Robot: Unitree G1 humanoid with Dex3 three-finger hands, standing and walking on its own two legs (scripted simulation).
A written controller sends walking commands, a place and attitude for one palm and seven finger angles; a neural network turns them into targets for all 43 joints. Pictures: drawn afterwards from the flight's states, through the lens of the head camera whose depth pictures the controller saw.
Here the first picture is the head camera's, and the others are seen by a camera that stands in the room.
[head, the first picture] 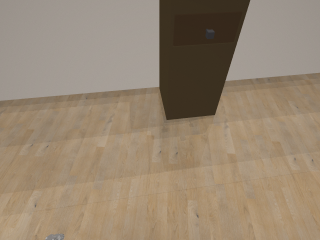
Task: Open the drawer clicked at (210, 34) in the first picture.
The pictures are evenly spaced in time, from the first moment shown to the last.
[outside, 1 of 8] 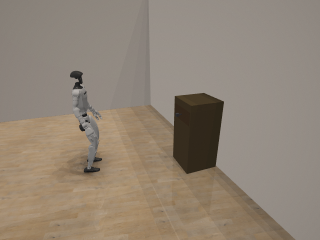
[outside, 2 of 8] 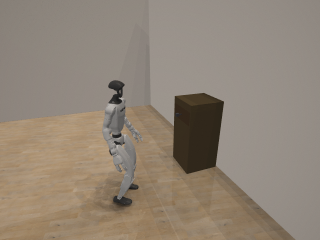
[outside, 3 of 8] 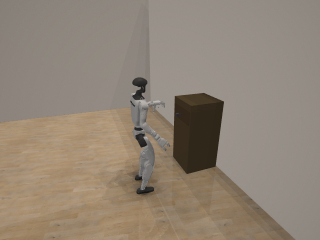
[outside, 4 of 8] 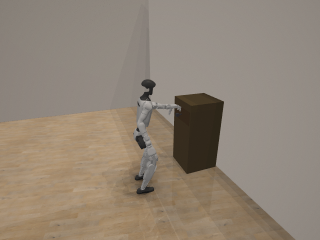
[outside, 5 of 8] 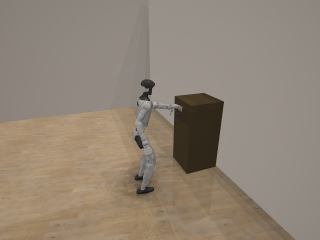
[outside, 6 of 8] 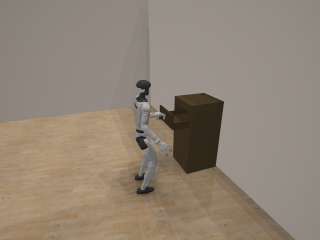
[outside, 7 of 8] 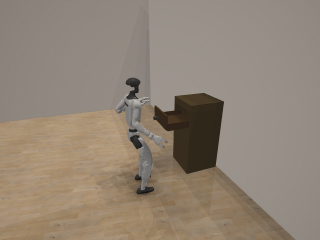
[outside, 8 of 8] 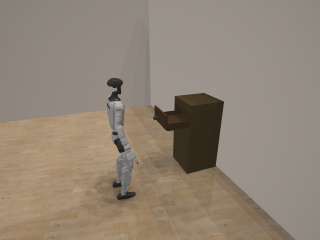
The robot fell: no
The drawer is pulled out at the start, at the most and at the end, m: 0.00 0.30 0.29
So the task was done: yes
